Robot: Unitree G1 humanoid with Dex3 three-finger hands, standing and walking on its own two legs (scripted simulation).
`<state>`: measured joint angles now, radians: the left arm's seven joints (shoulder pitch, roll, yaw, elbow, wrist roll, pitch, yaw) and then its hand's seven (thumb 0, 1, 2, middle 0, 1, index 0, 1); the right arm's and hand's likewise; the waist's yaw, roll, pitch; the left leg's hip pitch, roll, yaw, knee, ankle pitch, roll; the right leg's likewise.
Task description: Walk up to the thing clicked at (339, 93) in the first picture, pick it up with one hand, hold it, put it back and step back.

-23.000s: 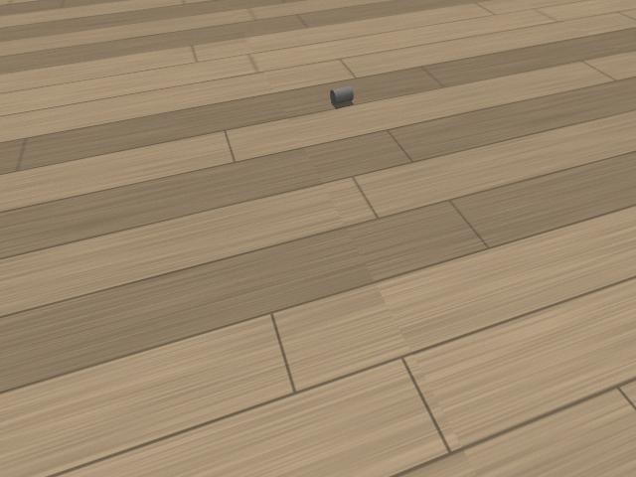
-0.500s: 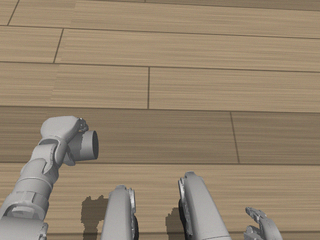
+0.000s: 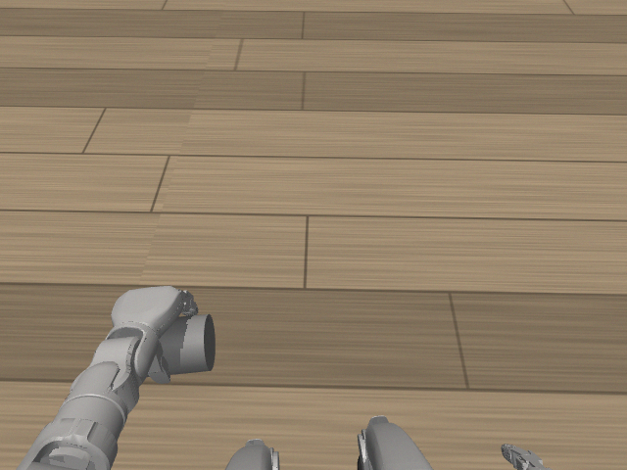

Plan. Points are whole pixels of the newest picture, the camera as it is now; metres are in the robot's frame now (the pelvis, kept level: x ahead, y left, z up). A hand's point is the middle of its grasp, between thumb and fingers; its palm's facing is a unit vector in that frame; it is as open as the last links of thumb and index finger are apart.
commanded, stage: lift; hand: left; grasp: from above
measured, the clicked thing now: (171, 345) +0.33 +0.21 -0.12
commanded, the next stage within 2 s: hold in 0.24 s
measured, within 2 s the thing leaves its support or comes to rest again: neither
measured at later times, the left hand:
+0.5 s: hand (139, 320) +0.34 +0.23 -0.02, palm faces -0.48 -0.02 -0.87, open 10.4 cm
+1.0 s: hand (134, 311) +0.33 +0.22 +0.01, palm faces -0.48 -0.01 -0.88, open 10.4 cm
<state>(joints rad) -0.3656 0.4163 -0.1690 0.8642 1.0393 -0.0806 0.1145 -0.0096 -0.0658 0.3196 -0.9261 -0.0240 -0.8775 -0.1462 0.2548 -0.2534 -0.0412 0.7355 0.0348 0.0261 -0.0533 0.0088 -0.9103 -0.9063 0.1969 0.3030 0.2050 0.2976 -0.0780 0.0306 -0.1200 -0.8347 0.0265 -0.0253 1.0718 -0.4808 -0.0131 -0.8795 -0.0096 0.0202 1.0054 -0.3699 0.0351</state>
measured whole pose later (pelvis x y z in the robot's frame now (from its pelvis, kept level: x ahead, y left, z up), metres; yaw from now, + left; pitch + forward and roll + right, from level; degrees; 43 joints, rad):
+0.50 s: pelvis +0.02 +0.01 +0.04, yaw +0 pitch +8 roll -1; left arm -0.31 0.42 -0.19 0.79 1.03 -0.09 0.04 -0.01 -0.05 0.28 -0.93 -0.03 -0.88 -0.13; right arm 0.22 -0.24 -0.04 0.72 0.05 0.04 -0.05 0.01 -0.91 -0.90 0.20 0.30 0.21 0.30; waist -0.04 0.03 -0.07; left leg -0.53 0.02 0.00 0.78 -0.39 -0.01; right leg -0.58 -0.02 0.04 0.73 -0.29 0.04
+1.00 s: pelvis +0.03 +0.00 +0.06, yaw -1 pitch +5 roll +0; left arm -0.25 0.43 -0.19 0.66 1.02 -0.10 -0.05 -0.01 -0.05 0.30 -0.92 -0.01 -0.88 -0.12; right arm 0.22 -0.26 -0.05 0.69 0.05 0.06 -0.06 0.01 -0.90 -0.90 0.20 0.30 0.20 0.30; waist -0.02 0.04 -0.06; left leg -0.40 0.02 0.01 0.68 -0.36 -0.01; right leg -0.47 -0.02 0.05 0.65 -0.26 0.04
